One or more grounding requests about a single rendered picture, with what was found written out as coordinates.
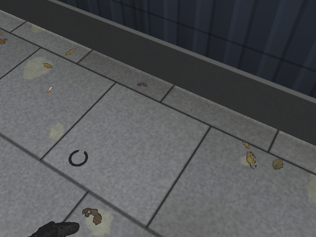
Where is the robot left hand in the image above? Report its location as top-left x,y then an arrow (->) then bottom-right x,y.
28,221 -> 80,237

